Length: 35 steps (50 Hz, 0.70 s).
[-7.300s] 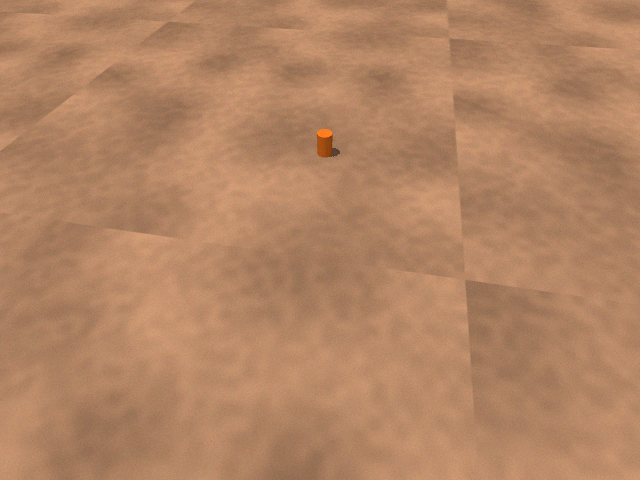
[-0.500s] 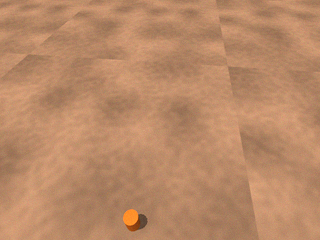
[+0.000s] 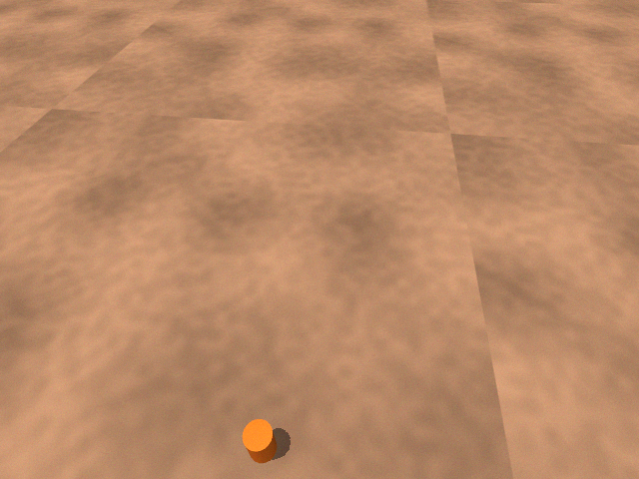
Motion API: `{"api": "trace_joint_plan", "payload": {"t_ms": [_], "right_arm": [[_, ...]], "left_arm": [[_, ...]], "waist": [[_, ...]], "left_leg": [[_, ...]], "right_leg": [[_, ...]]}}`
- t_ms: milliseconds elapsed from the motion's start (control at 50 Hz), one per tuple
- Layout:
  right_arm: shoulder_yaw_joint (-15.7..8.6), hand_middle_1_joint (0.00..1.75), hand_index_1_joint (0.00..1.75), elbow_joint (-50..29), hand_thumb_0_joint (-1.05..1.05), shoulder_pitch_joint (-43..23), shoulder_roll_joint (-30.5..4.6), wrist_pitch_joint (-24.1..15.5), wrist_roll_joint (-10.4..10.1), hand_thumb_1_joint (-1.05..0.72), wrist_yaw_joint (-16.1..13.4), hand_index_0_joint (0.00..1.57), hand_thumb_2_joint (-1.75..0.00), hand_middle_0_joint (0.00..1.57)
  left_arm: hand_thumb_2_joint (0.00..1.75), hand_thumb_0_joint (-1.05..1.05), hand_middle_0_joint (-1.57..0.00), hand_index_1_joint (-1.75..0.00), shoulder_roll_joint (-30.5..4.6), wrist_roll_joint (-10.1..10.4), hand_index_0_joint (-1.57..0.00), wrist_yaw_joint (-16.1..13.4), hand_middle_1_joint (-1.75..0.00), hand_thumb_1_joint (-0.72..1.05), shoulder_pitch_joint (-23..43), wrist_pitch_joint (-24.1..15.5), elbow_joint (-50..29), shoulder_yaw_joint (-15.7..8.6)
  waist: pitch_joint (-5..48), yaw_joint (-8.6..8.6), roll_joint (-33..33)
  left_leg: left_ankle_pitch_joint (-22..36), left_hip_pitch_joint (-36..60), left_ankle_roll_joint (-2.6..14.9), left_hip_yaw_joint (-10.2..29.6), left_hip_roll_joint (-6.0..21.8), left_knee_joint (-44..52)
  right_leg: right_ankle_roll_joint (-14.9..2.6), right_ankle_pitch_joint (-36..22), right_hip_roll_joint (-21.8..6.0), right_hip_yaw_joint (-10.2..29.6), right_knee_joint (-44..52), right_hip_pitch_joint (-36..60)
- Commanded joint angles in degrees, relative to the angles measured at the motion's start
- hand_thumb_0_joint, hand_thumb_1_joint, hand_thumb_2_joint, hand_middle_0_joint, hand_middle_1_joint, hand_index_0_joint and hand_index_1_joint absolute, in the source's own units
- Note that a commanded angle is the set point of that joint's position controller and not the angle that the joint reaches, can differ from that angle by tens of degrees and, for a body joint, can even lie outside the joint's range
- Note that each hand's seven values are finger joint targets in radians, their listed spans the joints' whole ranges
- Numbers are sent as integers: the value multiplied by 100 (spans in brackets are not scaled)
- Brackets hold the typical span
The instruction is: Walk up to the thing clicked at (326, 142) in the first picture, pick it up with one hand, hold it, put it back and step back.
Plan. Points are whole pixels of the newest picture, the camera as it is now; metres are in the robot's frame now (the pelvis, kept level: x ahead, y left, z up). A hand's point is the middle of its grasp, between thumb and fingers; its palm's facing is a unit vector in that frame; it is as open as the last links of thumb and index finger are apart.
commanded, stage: stand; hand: left
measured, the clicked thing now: (260, 441) +0.37 +0.20 -0.72
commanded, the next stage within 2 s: none
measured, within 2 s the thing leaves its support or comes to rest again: neither
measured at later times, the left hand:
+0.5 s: hand out of the picture +0.06 +0.25 -0.16, palm faces -0.01 -0.94 -0.34, open 7.4 cm
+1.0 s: hand out of the picture +0.07 +0.25 -0.16, palm faces -0.02 -0.94 -0.34, open 7.4 cm
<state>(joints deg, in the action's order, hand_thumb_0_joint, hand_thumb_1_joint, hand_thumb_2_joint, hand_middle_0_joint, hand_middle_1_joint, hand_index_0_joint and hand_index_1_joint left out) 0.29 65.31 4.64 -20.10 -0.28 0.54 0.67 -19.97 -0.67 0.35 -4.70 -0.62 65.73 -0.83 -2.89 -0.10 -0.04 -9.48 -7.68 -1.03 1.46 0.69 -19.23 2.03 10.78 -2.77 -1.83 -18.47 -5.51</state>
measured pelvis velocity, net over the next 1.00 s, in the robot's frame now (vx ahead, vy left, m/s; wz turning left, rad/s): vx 0.00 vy -0.01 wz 0.00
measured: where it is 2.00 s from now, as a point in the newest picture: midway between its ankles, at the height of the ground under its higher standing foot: outside the picture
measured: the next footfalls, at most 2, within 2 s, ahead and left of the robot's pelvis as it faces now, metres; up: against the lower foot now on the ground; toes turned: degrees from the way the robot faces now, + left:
none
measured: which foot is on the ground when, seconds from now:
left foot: down 0.00-1.00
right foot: down 0.00-1.00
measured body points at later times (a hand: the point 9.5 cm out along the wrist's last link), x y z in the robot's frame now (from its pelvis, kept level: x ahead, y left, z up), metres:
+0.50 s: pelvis -0.01 +0.00 +0.00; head +0.00 +0.00 +0.45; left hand +0.06 +0.30 -0.13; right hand +0.07 -0.30 -0.13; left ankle +0.01 +0.13 -0.75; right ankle -0.01 -0.14 -0.75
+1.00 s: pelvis +0.00 -0.01 +0.00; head +0.02 -0.01 +0.45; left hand +0.07 +0.30 -0.13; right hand +0.08 -0.31 -0.14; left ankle +0.01 +0.13 -0.75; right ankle -0.01 -0.14 -0.75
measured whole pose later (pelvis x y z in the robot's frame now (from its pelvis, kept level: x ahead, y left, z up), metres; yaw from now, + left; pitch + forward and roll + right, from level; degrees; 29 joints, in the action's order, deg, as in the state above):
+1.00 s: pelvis +0.00 -0.01 +0.00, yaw +0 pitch -1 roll +0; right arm 0.7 65.4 6.1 -20.3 -0.2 0.6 0.8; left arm -20.2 -0.7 0.5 -6.7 -0.5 65.0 -0.3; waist -2.9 0.0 -0.2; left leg -9.8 -8.2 -1.5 1.8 1.0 -19.5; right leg 1.6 11.5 -2.5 -2.2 -19.1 -6.2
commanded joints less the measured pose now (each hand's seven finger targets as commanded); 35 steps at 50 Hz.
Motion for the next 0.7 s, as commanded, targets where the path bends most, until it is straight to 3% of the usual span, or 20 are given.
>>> {"api": "trace_joint_plan", "payload": {"t_ms": [0,360,560,680], "right_arm": [[-230,30,30,-341,0,-244,-1235,-142,-27,-90,-99,20,-90,20],[-222,30,30,-334,0,-163,-1235,-129,-16,-90,-87,20,-90,20],[-229,30,30,-312,0,-82,-1271,-117,-6,-90,-76,20,-90,20],[-232,30,30,-325,0,-116,-1294,-118,-7,-90,-81,20,-90,20]], "left_arm": [[90,0,-20,-30,-1237,9,-20,-74,-30,90,166,-90,-347,-190],[90,0,-20,-30,-1297,9,-20,-62,-30,90,65,-97,-394,-172],[90,0,-20,-30,-1282,2,-20,-48,-30,90,1,-77,-377,-177],[90,0,-20,-30,-1243,-4,-20,-48,-30,90,-63,-89,-407,-160]], "waist": [[500,3,-42],[375,-9,28],[225,-10,-11],[268,19,-89]], "left_leg": [[918,83,171,414,647,309],[614,29,173,430,631,330],[-79,-150,173,489,614,449],[117,-85,183,473,607,357]], "right_leg": [[-238,-592,-535,359,301,114],[-261,-362,-525,403,347,-37],[-262,143,-504,419,374,-145],[-263,-30,-521,433,374,-186]]}}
